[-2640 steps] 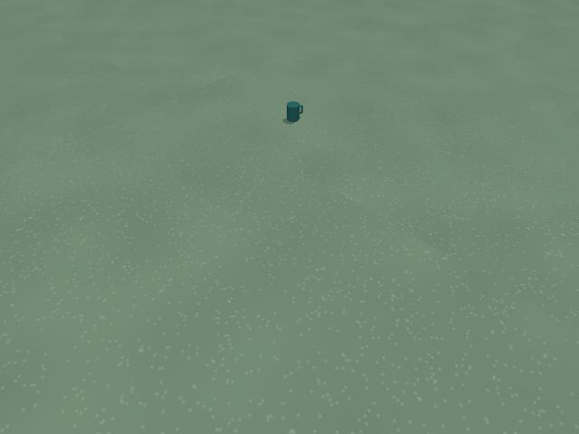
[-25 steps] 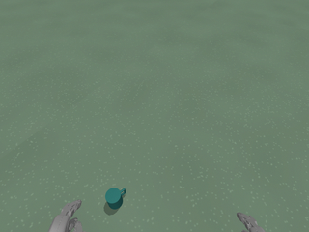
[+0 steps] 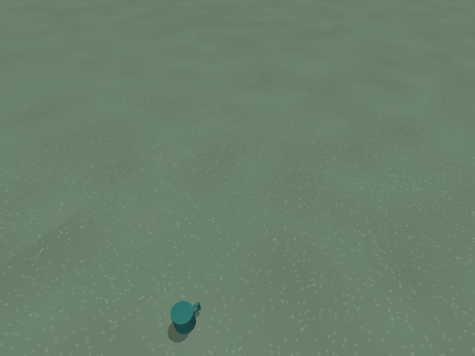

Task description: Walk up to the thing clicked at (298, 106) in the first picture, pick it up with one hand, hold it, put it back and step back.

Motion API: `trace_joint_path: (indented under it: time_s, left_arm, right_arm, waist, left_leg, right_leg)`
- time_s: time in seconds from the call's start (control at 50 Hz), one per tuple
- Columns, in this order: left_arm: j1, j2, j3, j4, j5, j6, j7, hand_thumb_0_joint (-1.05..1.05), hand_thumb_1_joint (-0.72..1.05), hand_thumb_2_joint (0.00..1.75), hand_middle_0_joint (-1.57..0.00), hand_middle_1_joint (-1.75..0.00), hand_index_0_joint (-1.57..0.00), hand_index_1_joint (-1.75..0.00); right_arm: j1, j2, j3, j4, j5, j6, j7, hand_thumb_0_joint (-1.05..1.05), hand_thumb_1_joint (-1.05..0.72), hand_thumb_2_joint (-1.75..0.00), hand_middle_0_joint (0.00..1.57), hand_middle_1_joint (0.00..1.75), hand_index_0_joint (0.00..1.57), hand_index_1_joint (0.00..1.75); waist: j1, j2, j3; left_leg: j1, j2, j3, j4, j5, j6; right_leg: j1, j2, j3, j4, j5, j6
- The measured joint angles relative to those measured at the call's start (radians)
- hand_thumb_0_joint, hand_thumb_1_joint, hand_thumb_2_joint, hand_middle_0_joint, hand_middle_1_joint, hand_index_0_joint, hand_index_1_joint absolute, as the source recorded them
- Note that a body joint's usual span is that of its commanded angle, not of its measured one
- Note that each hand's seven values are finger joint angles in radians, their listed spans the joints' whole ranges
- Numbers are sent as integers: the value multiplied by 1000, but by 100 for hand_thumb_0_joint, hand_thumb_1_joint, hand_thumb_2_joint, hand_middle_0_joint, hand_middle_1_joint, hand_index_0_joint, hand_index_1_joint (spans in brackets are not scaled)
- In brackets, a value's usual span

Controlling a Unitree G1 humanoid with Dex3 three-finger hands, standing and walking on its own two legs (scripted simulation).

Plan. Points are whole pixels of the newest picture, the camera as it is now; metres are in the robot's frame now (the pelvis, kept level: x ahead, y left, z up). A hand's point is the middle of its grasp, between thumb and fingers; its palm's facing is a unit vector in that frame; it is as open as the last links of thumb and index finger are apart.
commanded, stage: stand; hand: left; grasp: from above
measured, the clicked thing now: (187, 314) +0.48 +0.21 -0.71
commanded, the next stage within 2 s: step back in 1.92 s
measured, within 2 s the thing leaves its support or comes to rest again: neither
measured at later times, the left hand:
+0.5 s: hand out of the picture +0.02 +0.23 -0.15, palm faces +0.02 -0.94 -0.34, open 7.4 cm
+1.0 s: hand out of the picture +0.07 +0.21 -0.15, palm faces +0.00 -0.95 -0.32, open 7.4 cm
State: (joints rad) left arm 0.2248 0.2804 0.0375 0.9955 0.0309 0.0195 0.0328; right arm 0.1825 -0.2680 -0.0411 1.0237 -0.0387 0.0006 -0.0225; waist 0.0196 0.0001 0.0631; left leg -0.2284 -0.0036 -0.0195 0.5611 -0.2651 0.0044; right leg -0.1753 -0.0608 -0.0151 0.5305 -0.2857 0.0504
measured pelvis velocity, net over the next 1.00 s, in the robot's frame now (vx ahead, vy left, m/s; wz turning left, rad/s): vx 0.01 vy -0.02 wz -0.01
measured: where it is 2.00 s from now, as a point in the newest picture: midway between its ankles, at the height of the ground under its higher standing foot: outside the picture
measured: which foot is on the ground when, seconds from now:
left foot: down 0.00-1.00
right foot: down 0.00-1.00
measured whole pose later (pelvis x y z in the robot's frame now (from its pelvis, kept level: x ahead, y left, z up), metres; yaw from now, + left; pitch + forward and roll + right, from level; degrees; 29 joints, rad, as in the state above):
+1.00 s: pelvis +0.01 -0.02 +0.01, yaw -1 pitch -4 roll +0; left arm 0.13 0.29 0.03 1.14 0.01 0.00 0.01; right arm 0.15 -0.30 -0.01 1.14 -0.02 0.00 -0.01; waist 0.00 0.01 0.07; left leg -0.13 0.03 -0.02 0.36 -0.17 -0.03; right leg -0.10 -0.03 -0.02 0.36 -0.21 0.02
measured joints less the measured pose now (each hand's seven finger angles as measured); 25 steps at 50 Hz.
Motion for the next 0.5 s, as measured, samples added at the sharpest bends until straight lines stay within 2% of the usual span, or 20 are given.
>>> trace_joint_path:
  time_s: [0.24,0.5]
  left_arm:
    - [-24,13,-5,94,2,-13,-8,1,91,90,-21,-30,-20,-30]
    - [-30,21,-8,136,-5,-20,-12,1,91,90,-21,-30,-20,-30]
  right_arm:
    - [-20,-13,-1,60,8,7,6,1,-91,-90,20,30,21,30]
    - [-19,-40,1,90,12,10,12,1,-91,-90,20,30,21,30]
  waist:
    - [-3,8,0]
    - [-11,20,5]
  left_leg:
    - [65,-1,-2,-123,77,-5]
    - [80,15,-7,-161,100,-20]
  right_leg:
    - [59,0,-4,-110,70,-2]
    - [69,15,-9,-138,87,-16]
